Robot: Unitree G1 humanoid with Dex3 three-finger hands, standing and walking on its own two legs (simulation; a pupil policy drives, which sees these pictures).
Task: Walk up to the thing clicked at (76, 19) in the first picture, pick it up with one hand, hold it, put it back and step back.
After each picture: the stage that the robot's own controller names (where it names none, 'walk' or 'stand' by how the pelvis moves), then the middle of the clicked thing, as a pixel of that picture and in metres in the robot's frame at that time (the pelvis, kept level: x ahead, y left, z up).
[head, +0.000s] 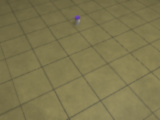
stand; (77, 20) +1.83 +0.08 -0.72
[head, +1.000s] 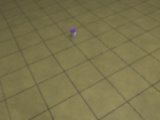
walk; (73, 33) +1.69 +0.25 -0.72
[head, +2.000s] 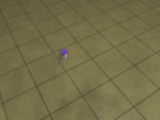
walk; (64, 55) +1.12 +0.28 -0.72
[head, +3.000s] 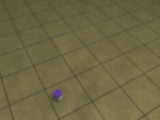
walk; (58, 96) +0.66 +0.23 -0.70
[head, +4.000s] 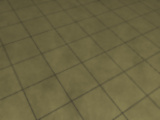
walk; out of the picture +0.37 +0.17 -0.71
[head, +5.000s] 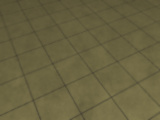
stand; out of the picture +0.30 +0.18 -0.72
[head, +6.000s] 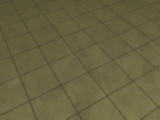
stand; out of the picture +0.30 +0.20 -0.73
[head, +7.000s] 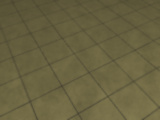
stand; out of the picture +0.30 +0.20 -0.73
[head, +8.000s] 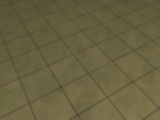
stand; out of the picture +0.29 +0.20 -0.73
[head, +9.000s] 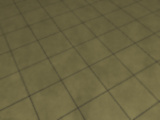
go down; out of the picture +0.30 +0.20 -0.72
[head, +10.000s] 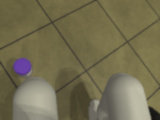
go down; (24, 69) +0.39 +0.21 -0.30
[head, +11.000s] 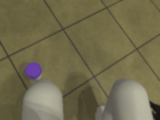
close in; (34, 72) +0.39 +0.20 -0.31
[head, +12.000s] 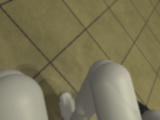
close in; out of the picture +0.38 +0.24 -0.22
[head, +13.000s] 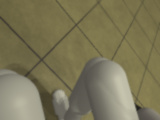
close; out of the picture +0.38 +0.25 -0.22
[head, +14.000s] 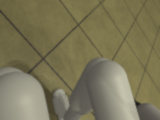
lift; out of the picture +0.35 +0.23 -0.23
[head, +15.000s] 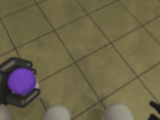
lift; (26, 86) +0.31 +0.19 +0.00
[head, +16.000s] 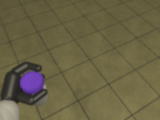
hold; (35, 89) +0.31 +0.18 +0.02
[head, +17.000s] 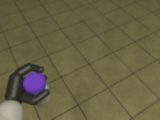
hold; (38, 90) +0.32 +0.17 +0.02
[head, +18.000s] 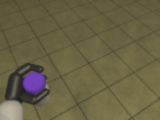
hold; (38, 90) +0.32 +0.17 +0.01
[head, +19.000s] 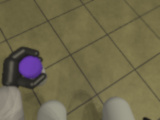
crouch; (34, 72) +0.38 +0.17 -0.07
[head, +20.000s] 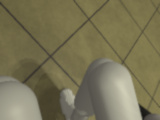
lower; out of the picture +0.39 +0.25 -0.22
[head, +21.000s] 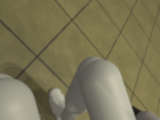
lower; out of the picture +0.39 +0.25 -0.23
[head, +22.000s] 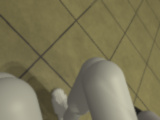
lower; out of the picture +0.39 +0.25 -0.23
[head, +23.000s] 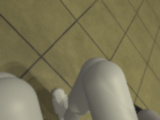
lower; out of the picture +0.38 +0.25 -0.22
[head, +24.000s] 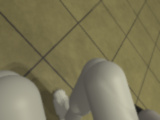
loosen; out of the picture +0.37 +0.25 -0.22
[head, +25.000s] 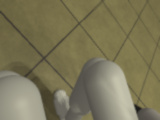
withdraw; out of the picture +0.37 +0.22 -0.23
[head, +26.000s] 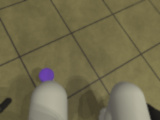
walk; (47, 77) +0.38 +0.17 -0.33
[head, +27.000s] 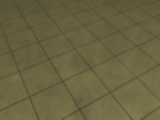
stand; out of the picture +0.30 +0.15 -0.66
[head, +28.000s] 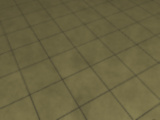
stand; out of the picture +0.31 +0.16 -0.67
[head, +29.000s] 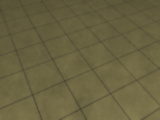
stand; out of the picture +0.31 +0.14 -0.70
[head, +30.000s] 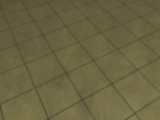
walk; out of the picture +0.34 +0.14 -0.71
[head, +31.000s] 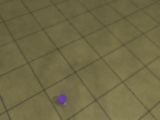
walk; (62, 101) +0.50 +0.11 -0.71
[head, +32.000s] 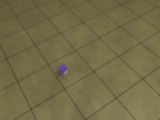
walk; (63, 71) +0.81 +0.23 -0.69
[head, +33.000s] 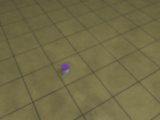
stand; (65, 69) +0.95 +0.18 -0.71
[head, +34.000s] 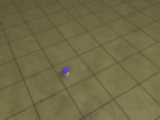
stand; (65, 72) +0.94 +0.19 -0.73
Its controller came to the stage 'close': yes
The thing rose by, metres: 0.72
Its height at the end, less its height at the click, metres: +0.00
